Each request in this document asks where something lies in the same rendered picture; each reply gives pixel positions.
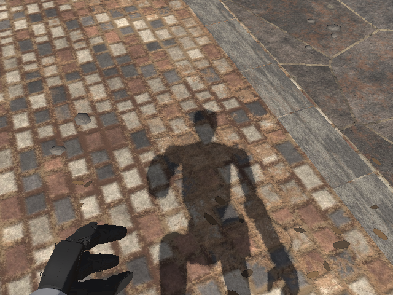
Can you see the robot left hand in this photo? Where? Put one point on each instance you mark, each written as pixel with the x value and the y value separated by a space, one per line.
pixel 69 263

